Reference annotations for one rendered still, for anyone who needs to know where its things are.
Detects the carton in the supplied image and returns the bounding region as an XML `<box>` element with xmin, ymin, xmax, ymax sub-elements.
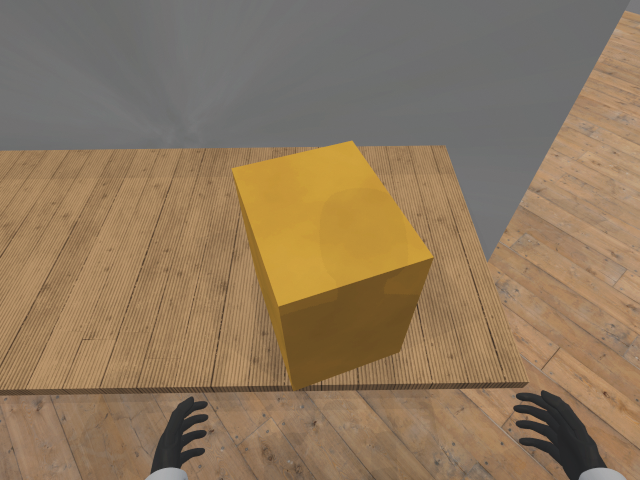
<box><xmin>231</xmin><ymin>141</ymin><xmax>434</xmax><ymax>391</ymax></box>

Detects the right robot hand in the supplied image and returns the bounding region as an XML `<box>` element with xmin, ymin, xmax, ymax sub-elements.
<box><xmin>513</xmin><ymin>390</ymin><xmax>607</xmax><ymax>480</ymax></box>

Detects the table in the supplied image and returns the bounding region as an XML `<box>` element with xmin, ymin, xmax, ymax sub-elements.
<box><xmin>0</xmin><ymin>145</ymin><xmax>530</xmax><ymax>396</ymax></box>

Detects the left robot hand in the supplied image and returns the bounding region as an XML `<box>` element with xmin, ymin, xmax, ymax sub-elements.
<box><xmin>150</xmin><ymin>396</ymin><xmax>208</xmax><ymax>474</ymax></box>

